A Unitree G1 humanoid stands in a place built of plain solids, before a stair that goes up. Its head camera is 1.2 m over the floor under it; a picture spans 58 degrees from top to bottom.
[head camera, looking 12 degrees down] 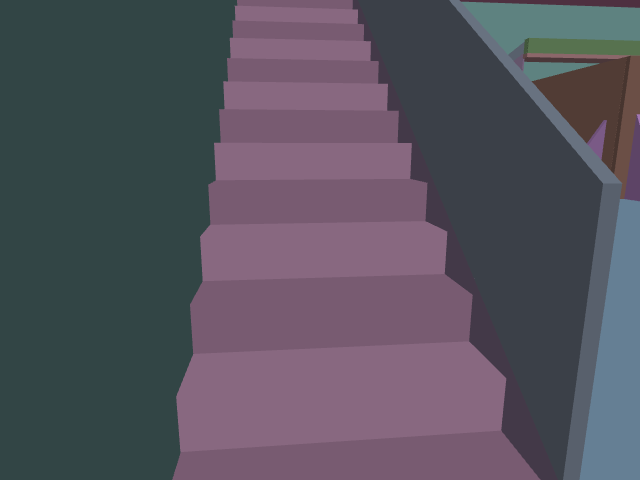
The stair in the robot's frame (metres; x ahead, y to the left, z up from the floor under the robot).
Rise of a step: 0.20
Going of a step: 0.30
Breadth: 1.13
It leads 6 degrees to the left of straight ahead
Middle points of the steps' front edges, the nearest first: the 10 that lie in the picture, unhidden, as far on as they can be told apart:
1.33 -0.09 0.41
1.62 -0.06 0.61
1.92 -0.03 0.82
2.22 0.00 1.02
2.52 0.03 1.23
2.81 0.06 1.43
3.11 0.09 1.64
3.41 0.12 1.84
3.71 0.15 2.05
4.01 0.18 2.25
